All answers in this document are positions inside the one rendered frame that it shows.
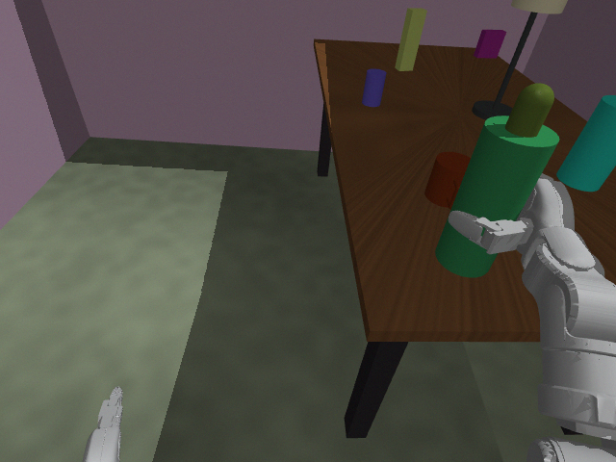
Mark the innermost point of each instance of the right robot hand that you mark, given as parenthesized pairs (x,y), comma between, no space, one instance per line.
(549,205)

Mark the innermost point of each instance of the table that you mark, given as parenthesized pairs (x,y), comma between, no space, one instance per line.
(383,158)

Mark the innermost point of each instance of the desk lamp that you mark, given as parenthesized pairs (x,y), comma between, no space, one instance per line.
(486,109)

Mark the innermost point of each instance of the right robot arm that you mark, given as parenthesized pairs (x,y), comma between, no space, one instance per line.
(577,310)

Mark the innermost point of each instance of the left robot hand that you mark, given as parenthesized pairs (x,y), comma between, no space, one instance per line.
(103,444)

